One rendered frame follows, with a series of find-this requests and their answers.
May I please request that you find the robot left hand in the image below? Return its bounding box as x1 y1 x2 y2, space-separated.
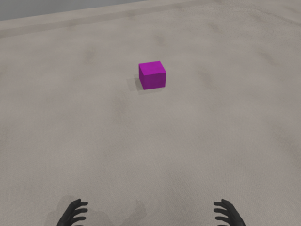
56 199 88 226

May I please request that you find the robot right hand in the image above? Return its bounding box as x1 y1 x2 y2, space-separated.
214 199 245 226

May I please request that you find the carton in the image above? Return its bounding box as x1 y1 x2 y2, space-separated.
138 61 166 90

